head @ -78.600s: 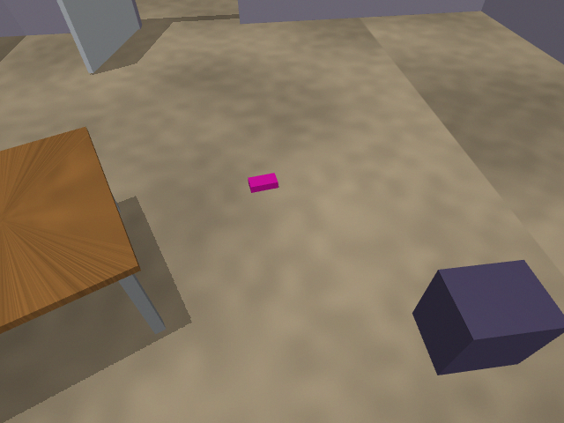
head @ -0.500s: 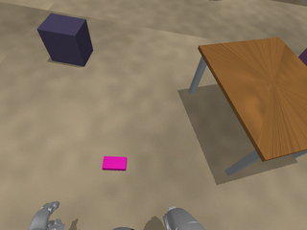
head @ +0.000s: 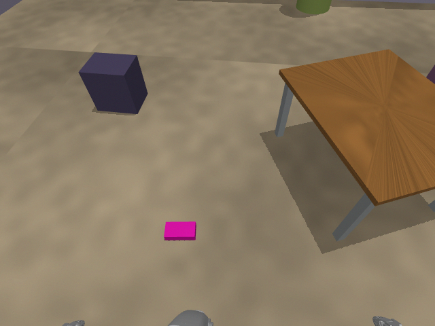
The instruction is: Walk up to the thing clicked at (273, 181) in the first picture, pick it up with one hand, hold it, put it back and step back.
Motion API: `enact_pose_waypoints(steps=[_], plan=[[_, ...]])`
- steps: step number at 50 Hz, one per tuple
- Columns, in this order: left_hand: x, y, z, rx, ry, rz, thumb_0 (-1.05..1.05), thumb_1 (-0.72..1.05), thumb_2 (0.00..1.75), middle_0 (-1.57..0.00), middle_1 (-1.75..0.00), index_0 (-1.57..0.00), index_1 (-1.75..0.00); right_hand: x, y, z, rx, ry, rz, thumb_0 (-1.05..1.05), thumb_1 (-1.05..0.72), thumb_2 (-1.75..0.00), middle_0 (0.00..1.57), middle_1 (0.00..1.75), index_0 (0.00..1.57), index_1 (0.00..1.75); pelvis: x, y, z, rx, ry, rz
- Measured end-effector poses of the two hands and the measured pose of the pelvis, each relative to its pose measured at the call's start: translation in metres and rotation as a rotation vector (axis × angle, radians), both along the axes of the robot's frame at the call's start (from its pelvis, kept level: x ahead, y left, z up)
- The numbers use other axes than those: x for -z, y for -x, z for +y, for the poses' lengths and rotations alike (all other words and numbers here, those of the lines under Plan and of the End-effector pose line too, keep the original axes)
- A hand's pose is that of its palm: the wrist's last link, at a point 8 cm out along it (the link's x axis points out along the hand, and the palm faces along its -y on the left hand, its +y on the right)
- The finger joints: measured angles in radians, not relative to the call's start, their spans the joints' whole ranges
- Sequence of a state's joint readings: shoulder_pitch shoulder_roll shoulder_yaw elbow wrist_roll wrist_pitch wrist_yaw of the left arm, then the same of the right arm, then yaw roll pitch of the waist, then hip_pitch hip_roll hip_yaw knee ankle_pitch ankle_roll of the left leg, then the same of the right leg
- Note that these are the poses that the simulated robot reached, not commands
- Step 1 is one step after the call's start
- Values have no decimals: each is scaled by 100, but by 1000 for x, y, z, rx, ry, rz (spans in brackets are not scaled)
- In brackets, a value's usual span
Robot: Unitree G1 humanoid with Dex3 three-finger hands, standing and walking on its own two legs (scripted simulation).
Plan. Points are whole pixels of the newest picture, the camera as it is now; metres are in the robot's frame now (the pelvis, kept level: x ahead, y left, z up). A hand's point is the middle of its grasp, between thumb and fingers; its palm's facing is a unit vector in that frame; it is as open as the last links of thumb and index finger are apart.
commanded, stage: step back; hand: left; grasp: from above
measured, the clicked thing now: (180, 230) +0.60 +0.24 -0.75
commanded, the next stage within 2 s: none
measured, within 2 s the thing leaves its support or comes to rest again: neither
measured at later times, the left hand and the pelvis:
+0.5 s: hand out of the picture -0.06 +0.28 -0.16, palm faces +0.00 -0.92 -0.39, open 7.4 cm; pelvis -0.16 -0.01 -0.01, yaw -1 degrees
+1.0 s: hand out of the picture -0.20 +0.23 -0.16, palm faces +0.06 -0.93 -0.37, open 7.4 cm; pelvis -0.33 -0.05 -0.01, yaw +4 degrees
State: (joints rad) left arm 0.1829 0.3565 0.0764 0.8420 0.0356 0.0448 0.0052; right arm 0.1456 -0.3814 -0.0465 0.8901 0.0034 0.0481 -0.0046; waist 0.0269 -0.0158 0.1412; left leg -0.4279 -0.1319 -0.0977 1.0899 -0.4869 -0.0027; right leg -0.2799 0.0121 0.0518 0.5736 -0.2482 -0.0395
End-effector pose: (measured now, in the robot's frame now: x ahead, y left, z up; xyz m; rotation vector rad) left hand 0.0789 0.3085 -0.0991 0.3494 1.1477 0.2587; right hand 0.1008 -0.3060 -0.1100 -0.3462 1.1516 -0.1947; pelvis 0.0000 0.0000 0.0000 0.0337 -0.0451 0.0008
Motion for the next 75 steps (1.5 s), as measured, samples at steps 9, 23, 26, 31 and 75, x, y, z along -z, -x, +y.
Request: enact_pose_waypoints(steps=[9,23,26,31,75], plan=[[19,24,13,29,33,-92,0,90,90,-20,-30,-21,-30,-1,67,3,-42,95,54,0,-91,-90,20,30,21,30,14,62,15,-58,15,3],[21,135,15,-4,30,16,0,91,90,-20,-30,-20,-30,-26,129,3,-56,92,-57,0,-90,-90,20,30,21,30,4,141,1,2,51,13],[24,159,7,17,6,43,1,91,90,-20,-30,-20,-30,-18,139,-12,-59,89,-100,0,-90,-90,21,30,21,30,11,164,-10,30,39,10],[19,202,-21,26,-6,53,1,91,90,-20,-30,-20,-30,4,172,-42,-26,64,-111,0,-90,-90,20,30,21,30,20,204,-28,8,82,-20],[-3,518,-93,-70,-33,86,1,90,90,-20,-30,-21,-30,14,463,-105,-27,-12,33,0,-91,-90,20,30,20,30,3,447,-101,-25,26,1]])
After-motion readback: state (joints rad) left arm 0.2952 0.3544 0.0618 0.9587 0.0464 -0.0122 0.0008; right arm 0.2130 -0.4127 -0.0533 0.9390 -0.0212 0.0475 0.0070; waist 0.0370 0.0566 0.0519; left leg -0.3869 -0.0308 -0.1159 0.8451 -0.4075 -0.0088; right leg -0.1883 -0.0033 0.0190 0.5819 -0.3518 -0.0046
